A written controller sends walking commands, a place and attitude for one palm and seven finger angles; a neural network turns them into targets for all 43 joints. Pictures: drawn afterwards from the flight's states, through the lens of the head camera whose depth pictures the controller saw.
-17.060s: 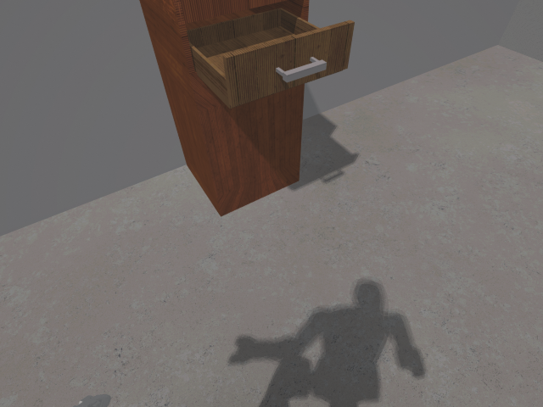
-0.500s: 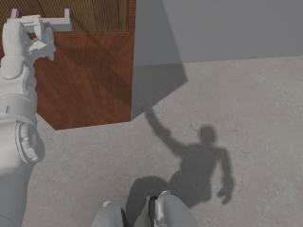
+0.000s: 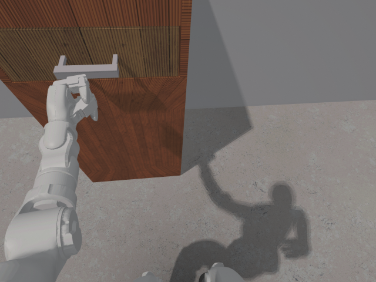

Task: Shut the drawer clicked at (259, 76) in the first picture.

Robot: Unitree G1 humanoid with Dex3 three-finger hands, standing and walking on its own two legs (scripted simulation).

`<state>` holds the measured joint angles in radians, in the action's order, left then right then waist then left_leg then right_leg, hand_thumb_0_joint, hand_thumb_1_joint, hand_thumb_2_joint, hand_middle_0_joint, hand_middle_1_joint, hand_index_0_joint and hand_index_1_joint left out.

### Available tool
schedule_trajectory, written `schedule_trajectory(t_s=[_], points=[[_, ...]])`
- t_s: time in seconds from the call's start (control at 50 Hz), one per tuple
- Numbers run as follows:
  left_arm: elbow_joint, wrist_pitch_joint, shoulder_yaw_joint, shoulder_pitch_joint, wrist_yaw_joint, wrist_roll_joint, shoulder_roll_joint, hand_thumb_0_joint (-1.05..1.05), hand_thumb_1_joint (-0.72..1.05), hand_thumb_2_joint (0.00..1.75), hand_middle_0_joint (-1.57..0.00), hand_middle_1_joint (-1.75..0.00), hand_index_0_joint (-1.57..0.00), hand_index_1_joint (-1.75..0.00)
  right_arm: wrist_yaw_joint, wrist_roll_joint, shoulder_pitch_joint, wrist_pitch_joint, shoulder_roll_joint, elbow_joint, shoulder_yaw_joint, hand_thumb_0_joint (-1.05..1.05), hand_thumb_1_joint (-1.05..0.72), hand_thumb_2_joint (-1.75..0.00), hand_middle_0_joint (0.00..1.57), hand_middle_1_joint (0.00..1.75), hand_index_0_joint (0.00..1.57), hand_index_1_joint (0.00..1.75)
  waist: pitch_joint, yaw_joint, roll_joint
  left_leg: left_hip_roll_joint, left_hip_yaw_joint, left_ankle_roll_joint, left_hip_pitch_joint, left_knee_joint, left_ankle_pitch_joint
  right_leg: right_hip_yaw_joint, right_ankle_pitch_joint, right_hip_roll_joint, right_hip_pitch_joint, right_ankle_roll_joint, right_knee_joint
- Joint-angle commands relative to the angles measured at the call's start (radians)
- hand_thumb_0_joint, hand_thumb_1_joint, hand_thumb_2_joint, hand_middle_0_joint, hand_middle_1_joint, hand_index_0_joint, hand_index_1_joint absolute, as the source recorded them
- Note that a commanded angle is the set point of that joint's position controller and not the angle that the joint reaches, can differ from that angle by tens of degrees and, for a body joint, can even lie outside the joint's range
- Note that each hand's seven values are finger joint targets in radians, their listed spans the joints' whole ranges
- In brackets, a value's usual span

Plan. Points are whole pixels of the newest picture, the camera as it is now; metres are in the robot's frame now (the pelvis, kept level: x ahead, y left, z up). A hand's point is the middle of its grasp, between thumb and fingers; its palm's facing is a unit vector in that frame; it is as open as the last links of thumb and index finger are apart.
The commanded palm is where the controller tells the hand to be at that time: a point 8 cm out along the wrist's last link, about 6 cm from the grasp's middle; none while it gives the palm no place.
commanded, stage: draw the hand back to the body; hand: left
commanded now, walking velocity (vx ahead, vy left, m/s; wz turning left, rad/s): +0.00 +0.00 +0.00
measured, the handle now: (88, 65) +0.58 +0.20 +0.08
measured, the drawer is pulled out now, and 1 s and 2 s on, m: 0.00 0.00 0.00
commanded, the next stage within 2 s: step back with the hand held close in 1.34 s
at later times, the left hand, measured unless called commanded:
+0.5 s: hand (63, 144) +0.34 +0.19 +0.13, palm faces +0.09 -0.99 -0.07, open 3.3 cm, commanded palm +0.29 +0.24 +0.14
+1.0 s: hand out of the picture +0.21 +0.21 +0.18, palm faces +0.38 -0.86 -0.34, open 3.2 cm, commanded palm +0.16 +0.25 +0.20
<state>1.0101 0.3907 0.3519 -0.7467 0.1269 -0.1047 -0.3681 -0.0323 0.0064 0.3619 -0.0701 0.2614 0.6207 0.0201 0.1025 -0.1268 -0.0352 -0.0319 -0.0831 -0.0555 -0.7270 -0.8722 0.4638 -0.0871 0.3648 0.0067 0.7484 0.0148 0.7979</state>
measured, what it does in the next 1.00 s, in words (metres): stands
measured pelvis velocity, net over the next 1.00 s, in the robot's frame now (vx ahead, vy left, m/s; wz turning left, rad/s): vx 0.00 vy -0.02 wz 0.03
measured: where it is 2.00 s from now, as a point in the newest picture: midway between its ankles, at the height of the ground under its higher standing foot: outside the picture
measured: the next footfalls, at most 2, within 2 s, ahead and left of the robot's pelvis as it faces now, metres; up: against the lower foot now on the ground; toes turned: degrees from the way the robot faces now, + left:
none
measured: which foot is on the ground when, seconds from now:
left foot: down 0.00-1.00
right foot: down 0.00-1.00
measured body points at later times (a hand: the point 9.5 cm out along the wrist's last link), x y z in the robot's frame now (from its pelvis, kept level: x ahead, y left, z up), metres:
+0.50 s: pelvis +0.00 -0.02 +0.03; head +0.03 -0.03 +0.48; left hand +0.33 +0.24 +0.14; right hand +0.16 -0.26 -0.07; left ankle -0.03 +0.08 -0.70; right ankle +0.00 -0.12 -0.70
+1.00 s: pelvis +0.00 -0.02 +0.05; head -0.01 -0.06 +0.50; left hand +0.19 +0.26 +0.20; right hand +0.20 -0.24 -0.04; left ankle -0.03 +0.08 -0.70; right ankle +0.00 -0.12 -0.70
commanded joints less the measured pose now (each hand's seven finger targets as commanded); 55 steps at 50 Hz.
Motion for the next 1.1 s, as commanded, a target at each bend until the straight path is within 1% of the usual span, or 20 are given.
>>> schedule_trajectory(t_s=[0.0, 0.04, 0.12, 0.16, 0.2, 0.22, 0.28, 0.36, 0.44, 0.46, 0.48, 0.5, 0.54, 0.58, 0.62, 0.68, 0.74, 0.8, 0.98, 1.08], points=[[-0.269, 0.058, 0.007, -0.314, 0.032, -0.038, -0.198, 0.0, 0.9, 0.9, -1.4, -1.6, -1.4, -1.6, 0.014, -0.012, 0.148, 0.019, 0.163, -0.06, -0.069, 0.0, -0.9, -0.9, 0.2, 0.3, 0.2, 0.3, 0.479, 0.013, -0.08, -0.01, 0.124, 0.052, 0.386, 0.08, -0.716, 0.053, -0.459, 0.028, -0.231, 0.006, -0.045], [-0.346, 0.031, 0.024, -0.208, 0.042, -0.054, -0.212, 0.0, 0.9, 0.9, -1.4, -1.6, -1.4, -1.6, 0.016, -0.021, 0.131, 0.02, 0.161, -0.09, -0.069, 0.0, -0.9, -0.9, 0.2, 0.3, 0.2, 0.3, 0.507, 0.04, -0.052, -0.009, 0.118, 0.047, 0.389, 0.103, -0.742, 0.054, -0.506, 0.025, -0.309, 0.006, -0.055], [-0.495, -0.027, 0.015, -0.031, 0.048, -0.097, -0.189, 0.0, 0.9, 0.9, -1.4, -1.6, -1.4, -1.6, 0.026, -0.04, 0.071, 0.032, 0.153, -0.136, -0.066, 0.0, -0.9, -0.9, 0.2, 0.3, 0.2, 0.3, 0.425, 0.067, 0.016, -0.003, 0.089, 0.028, 0.343, 0.155, -0.677, 0.059, -0.554, 0.019, -0.424, 0.007, -0.1], [-0.585, -0.049, -0.005, -0.015, 0.048, -0.108, -0.169, 0.0, 0.9, 0.9, -1.4, -1.6, -1.4, -1.6, 0.032, -0.048, 0.037, 0.043, 0.145, -0.145, -0.061, 0.0, -0.9, -0.9, 0.2, 0.3, 0.2, 0.3, 0.377, 0.063, -0.02, 0.002, 0.078, 0.026, 0.351, 0.182, -0.629, 0.062, -0.548, 0.014, -0.44, 0.004, -0.125], [-0.654, -0.064, 0.007, 0.045, 0.045, -0.12, -0.173, 0.0, 0.9, 0.9, -1.4, -1.6, -1.4, -1.6, 0.04, -0.05, 0.017, 0.058, 0.144, -0.151, -0.061, 0.0, -0.9, -0.9, 0.2, 0.3, 0.2, 0.3, 0.371, 0.072, -0.002, 0.004, 0.075, 0.024, 0.367, 0.202, -0.61, 0.062, -0.551, 0.013, -0.474, 0.003, -0.142], [-0.702, -0.067, 0.001, 0.056, 0.045, -0.119, -0.179, 0.0, 0.9, 0.9, -1.4, -1.6, -1.4, -1.6, 0.044, -0.051, 0.004, 0.065, 0.143, -0.153, -0.059, 0.0, -0.9, -0.9, 0.2, 0.3, 0.2, 0.3, 0.362, 0.071, -0.042, 0.006, 0.074, 0.024, 0.386, 0.207, -0.613, 0.065, -0.55, 0.01, -0.477, 0.006, -0.149], [-0.782, -0.087, -0.048, 0.104, 0.053, -0.13, -0.122, 0.0, 0.9, 0.9, -1.4, -1.6, -1.4, -1.6, 0.053, -0.057, -0.039, 0.095, 0.132, -0.151, -0.052, 0.0, -0.9, -0.9, 0.2, 0.3, 0.2, 0.3, 0.316, 0.069, -0.058, 0.004, 0.084, 0.029, 0.433, 0.236, -0.589, 0.055, -0.509, 0.008, -0.467, 0.006, -0.174], [-0.815, -0.138, -0.05, 0.188, 0.071, -0.151, -0.111, 0.0, 0.9, 0.9, -1.4, -1.6, -1.4, -1.6, 0.068, -0.063, -0.09, 0.126, 0.135, -0.156, -0.043, 0.0, -0.9, -0.9, 0.2, 0.3, 0.2, 0.3, 0.248, 0.075, 0.014, 0.013, 0.085, 0.026, 0.419, 0.28, -0.464, 0.049, -0.452, 0.003, -0.496, 0.007, -0.211], [-0.904, -0.18, -0.047, 0.268, 0.089, -0.163, -0.112, 0.0, 0.9, 0.9, -1.4, -1.6, -1.4, -1.6, 0.079, -0.068, -0.15, 0.159, 0.127, -0.18, -0.029, 0.0, -0.9, -0.9, 0.2, 0.3, 0.2, 0.3, 0.222, 0.104, -0.012, 0.022, 0.084, 0.023, 0.445, 0.315, -0.427, 0.053, -0.425, -0.005, -0.534, 0.013, -0.235], [-1.019, -0.183, -0.096, 0.312, -0.023, -0.048, -0.177, 0.0, 0.9, 0.9, -1.4, -1.6, -1.4, -1.6, 0.084, -0.061, -0.201, 0.153, 0.116, -0.177, -0.04, 0.0, -0.9, -0.9, 0.2, 0.3, 0.2, 0.3, 0.19, 0.143, -0.011, 0.024, 0.07, 0.017, 0.489, 0.358, -0.406, 0.084, -0.366, -0.032, -0.56, 0.018, -0.298], [-1.033, -0.199, -0.106, 0.384, -0.082, -0.035, -0.125, 0.0, 0.9, 0.9, -1.4, -1.6, -1.4, -1.6, 0.09, -0.057, -0.208, 0.157, 0.11, -0.18, -0.038, 0.0, -0.9, -0.9, 0.2, 0.3, 0.2, 0.3, 0.152, 0.128, 0.01, 0.018, 0.07, 0.02, 0.499, 0.385, -0.378, 0.076, -0.338, -0.032, -0.558, 0.015, -0.324], [-1.027, -0.216, -0.132, 0.457, -0.12, -0.023, -0.09, 0.0, 0.9, 0.9, -1.4, -1.6, -1.4, -1.6, 0.092, -0.056, -0.225, 0.157, 0.108, -0.173, -0.032, 0.0, -0.9, -0.9, 0.2, 0.3, 0.2, 0.3, 0.108, 0.135, 0.039, 0.012, 0.073, 0.019, 0.497, 0.409, -0.37, 0.074, -0.329, -0.033, -0.573, 0.013, -0.339], [-1.055, -0.238, -0.106, 0.504, -0.166, -0.006, -0.116, 0.0, 0.9, 0.9, -1.4, -1.6, -1.4, -1.6, 0.097, -0.052, -0.243, 0.147, 0.108, -0.163, -0.028, 0.0, -0.9, -0.9, 0.2, 0.3, 0.2, 0.3, 0.08, 0.14, 0.073, 0.014, 0.064, 0.014, 0.513, 0.441, -0.362, 0.084, -0.325, -0.029, -0.614, 0.008, -0.372], [-1.129, -0.243, -0.1, 0.506, -0.191, 0.009, -0.119, 0.0, 0.9, 0.9, -1.4, -1.6, -1.4, -1.6, 0.102, -0.049, -0.259, 0.144, 0.101, -0.16, -0.024, 0.0, -0.9, -0.9, 0.2, 0.3, 0.2, 0.3, 0.077, 0.139, 0.028, 0.018, 0.059, 0.014, 0.557, 0.464, -0.375, 0.084, -0.335, -0.03, -0.639, 0.009, -0.394], [-1.162, -0.249, -0.095, 0.522, -0.207, 0.019, -0.131, 0.0, 0.9, 0.9, -1.4, -1.6, -1.4, -1.6, 0.105, -0.044, -0.272, 0.145, 0.1, -0.151, -0.02, 0.0, -0.9, -0.9, 0.2, 0.3, 0.2, 0.3, 0.044, 0.141, 0.026, 0.017, 0.061, 0.013, 0.576, 0.487, -0.364, 0.087, -0.31, -0.027, -0.646, 0.01, -0.427], [-1.265, -0.244, -0.094, 0.575, -0.223, 0.028, -0.119, 0.0, 0.9, 0.9, -1.4, -1.6, -1.4, -1.6, 0.104, -0.036, -0.288, 0.156, 0.089, -0.158, -0.016, 0.0, -0.9, -0.9, 0.2, 0.3, 0.2, 0.3, 0.067, 0.148, -0.043, 0.024, 0.062, 0.016, 0.639, 0.514, -0.398, 0.083, -0.334, -0.027, -0.692, 0.013, -0.443], [-1.341, -0.246, -0.097, 0.691, -0.229, 0.031, -0.104, 0.0, 0.9, 0.9, -1.4, -1.6, -1.4, -1.6, 0.1, -0.027, -0.293, 0.168, 0.086, -0.159, -0.018, 0.0, -0.9, -0.9, 0.2, 0.3, 0.2, 0.3, 0.056, 0.155, -0.028, 0.02, 0.067, 0.018, 0.673, 0.523, -0.458, 0.077, -0.379, -0.022, -0.712, 0.012, -0.453], [-1.364, -0.254, -0.081, 0.802, -0.23, 0.029, -0.096, 0.0, 0.9, 0.9, -1.4, -1.6, -1.4, -1.6, 0.094, -0.021, -0.3, 0.167, 0.085, -0.161, -0.022, 0.0, -0.9, -0.9, 0.2, 0.3, 0.2, 0.3, 0.011, 0.161, 0.034, 0.02, 0.064, 0.016, 0.663, 0.531, -0.453, 0.073, -0.378, -0.021, -0.715, 0.007, -0.467], [-1.568, -0.237, -0.011, 1.04, -0.234, 0.032, -0.117, 0.0, 0.9, 0.9, -1.4, -1.6, -1.4, -1.6, 0.086, -0.013, -0.305, 0.185, 0.072, -0.17, -0.031, 0.0, -0.9, -0.9, 0.2, 0.3, 0.2, 0.3, -0.017, 0.177, -0.029, 0.018, 0.07, 0.021, 0.665, 0.525, -0.473, 0.075, -0.378, -0.023, -0.722, 0.01, -0.472], [-1.639, -0.227, 0.031, 1.172, -0.242, 0.028, -0.131, 0.0, 0.9, 0.9, -1.4, -1.6, -1.4, -1.6, 0.091, -0.013, -0.302, 0.209, 0.069, -0.172, -0.038, 0.0, -0.9, -0.9, 0.2, 0.3, 0.2, 0.3, -0.051, 0.185, 0.008, 0.014, 0.069, 0.018, 0.648, 0.516, -0.42, 0.081, -0.322, -0.023, -0.691, 0.005, -0.49]])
